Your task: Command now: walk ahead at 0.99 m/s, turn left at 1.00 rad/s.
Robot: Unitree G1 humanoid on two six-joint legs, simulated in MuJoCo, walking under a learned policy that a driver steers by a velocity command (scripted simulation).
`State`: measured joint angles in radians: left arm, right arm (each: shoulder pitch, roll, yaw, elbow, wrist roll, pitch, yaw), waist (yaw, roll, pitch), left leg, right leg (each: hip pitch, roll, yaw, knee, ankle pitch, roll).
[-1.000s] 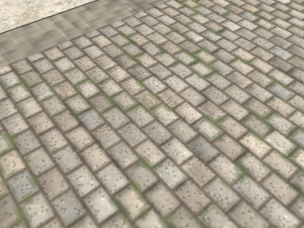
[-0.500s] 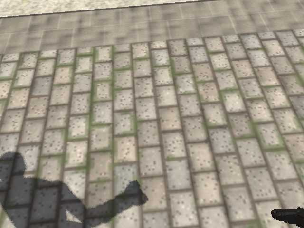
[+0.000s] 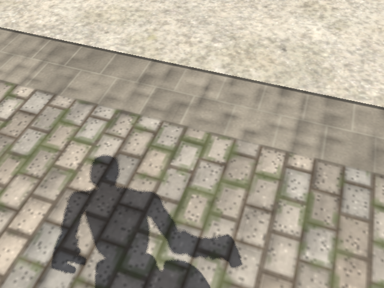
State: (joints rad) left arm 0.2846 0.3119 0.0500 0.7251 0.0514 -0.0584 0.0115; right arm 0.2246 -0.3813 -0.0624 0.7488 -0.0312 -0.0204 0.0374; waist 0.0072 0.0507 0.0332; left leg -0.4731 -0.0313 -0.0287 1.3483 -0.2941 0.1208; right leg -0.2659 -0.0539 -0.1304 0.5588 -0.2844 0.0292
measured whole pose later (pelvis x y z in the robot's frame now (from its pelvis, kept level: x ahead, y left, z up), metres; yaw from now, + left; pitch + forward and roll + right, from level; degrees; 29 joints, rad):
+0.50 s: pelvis +0.47 +0.08 +0.00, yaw +28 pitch +0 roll +1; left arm 0.07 0.25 -0.01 0.61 0.06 -0.05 -0.01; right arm 0.45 -0.32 -0.06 0.84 -0.01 -0.04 0.00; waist -0.06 0.00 0.06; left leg -0.12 -0.25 -0.10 0.43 -0.29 0.21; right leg -0.66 -0.15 0.09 1.09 -0.35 0.08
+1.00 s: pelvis +0.88 +0.29 +0.00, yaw +57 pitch +1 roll -3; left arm 0.51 0.33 0.07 0.90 0.03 -0.09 0.00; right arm -0.04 -0.35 -0.04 0.60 -0.03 0.00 0.09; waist 0.07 0.04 0.03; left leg -0.81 0.05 0.05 1.03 -0.08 0.13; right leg 0.12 -0.01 -0.27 0.27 -0.38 0.04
